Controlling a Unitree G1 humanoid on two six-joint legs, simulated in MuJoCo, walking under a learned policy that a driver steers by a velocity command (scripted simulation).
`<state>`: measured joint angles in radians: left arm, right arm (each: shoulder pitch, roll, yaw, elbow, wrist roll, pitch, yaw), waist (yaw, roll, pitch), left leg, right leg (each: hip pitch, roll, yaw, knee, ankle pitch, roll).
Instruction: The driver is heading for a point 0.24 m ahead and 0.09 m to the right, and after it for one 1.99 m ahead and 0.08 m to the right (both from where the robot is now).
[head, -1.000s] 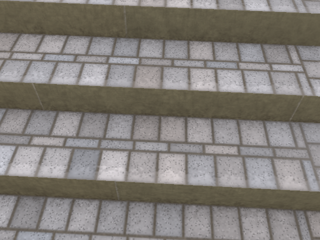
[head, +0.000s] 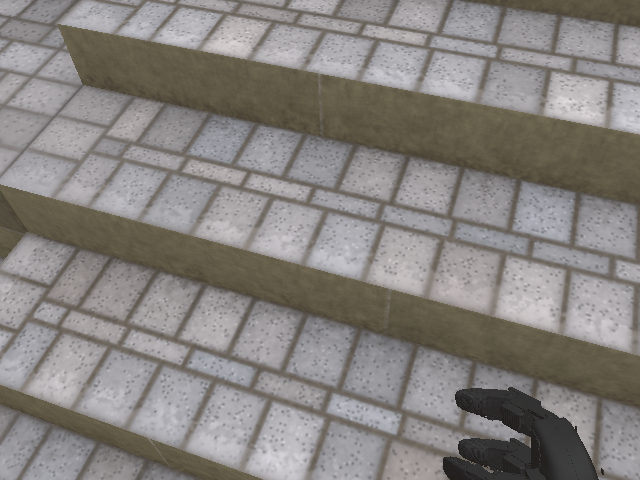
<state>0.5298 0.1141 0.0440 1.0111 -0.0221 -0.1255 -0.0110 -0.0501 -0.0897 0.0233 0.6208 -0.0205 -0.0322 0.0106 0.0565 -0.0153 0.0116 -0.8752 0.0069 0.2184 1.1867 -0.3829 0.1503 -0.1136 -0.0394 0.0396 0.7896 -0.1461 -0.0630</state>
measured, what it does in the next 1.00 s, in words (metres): climbs: right foot 0.15 m higher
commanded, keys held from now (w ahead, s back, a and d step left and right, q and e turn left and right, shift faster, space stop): w+e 0.02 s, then e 0.22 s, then no key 0.76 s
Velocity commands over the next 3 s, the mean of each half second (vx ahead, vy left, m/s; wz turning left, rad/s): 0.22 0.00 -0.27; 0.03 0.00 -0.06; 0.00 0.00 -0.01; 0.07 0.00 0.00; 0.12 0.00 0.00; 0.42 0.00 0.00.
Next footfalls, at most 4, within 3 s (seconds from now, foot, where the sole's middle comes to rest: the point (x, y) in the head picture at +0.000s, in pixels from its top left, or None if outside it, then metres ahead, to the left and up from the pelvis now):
0.50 right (452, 478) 0.38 -0.14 -0.51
1.06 left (331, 437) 0.44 0.05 -0.51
2.84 left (300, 200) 0.82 0.12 -0.36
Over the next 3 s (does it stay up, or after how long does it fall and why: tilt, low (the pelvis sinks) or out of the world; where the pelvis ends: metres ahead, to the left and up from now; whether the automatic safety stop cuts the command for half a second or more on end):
stays up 0.69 0.07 0.34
